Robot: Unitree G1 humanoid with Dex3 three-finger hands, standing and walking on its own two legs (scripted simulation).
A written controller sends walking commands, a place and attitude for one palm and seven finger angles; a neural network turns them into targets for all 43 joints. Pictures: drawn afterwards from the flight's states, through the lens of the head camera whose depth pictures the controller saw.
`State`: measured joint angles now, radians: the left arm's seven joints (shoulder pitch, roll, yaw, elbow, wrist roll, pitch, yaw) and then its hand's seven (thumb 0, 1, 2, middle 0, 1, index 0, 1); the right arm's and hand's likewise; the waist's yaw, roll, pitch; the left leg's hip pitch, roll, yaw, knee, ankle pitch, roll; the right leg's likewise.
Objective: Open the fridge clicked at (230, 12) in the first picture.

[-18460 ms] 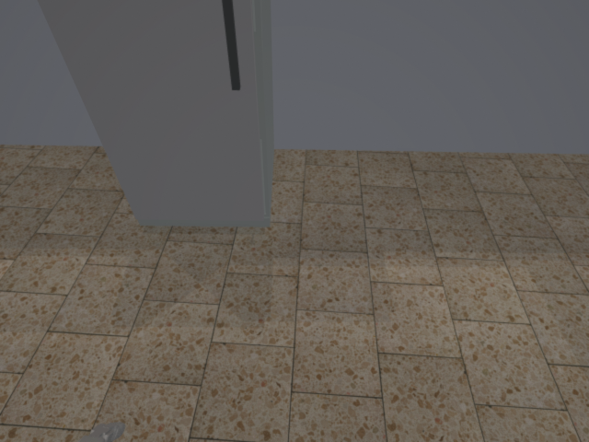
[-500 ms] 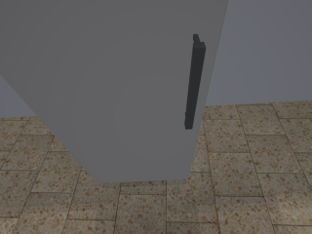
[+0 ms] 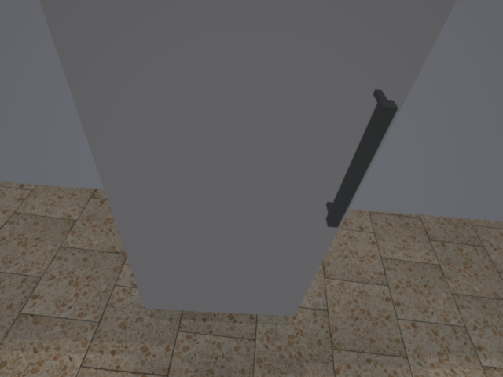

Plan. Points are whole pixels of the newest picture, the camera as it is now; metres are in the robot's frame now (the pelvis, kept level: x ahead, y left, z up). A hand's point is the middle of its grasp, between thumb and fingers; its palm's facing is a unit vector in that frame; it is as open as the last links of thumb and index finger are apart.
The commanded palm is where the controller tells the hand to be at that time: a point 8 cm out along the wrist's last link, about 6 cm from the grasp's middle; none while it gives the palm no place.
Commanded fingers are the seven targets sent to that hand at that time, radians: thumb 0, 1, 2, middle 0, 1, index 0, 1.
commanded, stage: come to a stop and stand still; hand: right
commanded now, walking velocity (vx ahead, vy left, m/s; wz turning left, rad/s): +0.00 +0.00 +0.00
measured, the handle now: (352, 166) +0.48 -0.14 +0.12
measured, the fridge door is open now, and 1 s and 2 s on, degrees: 0 0 0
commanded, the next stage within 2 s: look again from close up in 0.94 s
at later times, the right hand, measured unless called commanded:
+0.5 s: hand out of the picture +0.03 -0.17 -0.16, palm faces +0.04 +0.97 -0.23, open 7.3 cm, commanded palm none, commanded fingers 0.00 -0.90 -0.90 0.20 0.30 0.20 0.30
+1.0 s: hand out of the picture +0.05 -0.18 -0.16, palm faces +0.04 +0.97 -0.23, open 7.4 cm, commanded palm none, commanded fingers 0.00 -0.90 -0.90 0.20 0.30 0.20 0.30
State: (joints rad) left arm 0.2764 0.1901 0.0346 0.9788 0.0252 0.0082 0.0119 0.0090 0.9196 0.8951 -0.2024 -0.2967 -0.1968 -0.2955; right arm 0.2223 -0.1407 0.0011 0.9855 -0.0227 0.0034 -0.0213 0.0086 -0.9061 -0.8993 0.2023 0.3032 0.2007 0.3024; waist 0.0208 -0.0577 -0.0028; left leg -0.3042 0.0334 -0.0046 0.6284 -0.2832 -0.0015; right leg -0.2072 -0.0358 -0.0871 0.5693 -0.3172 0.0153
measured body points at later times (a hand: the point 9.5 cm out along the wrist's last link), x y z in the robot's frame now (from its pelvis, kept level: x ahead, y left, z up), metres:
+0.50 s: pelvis +0.02 +0.01 +0.01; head +0.03 +0.04 +0.46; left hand -0.02 +0.23 -0.16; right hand +0.02 -0.22 -0.14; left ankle +0.04 +0.12 -0.73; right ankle +0.00 -0.13 -0.73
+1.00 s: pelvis +0.03 +0.00 +0.01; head +0.05 +0.02 +0.46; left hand +0.04 +0.22 -0.16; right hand +0.05 -0.23 -0.14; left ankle +0.04 +0.12 -0.73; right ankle +0.00 -0.13 -0.73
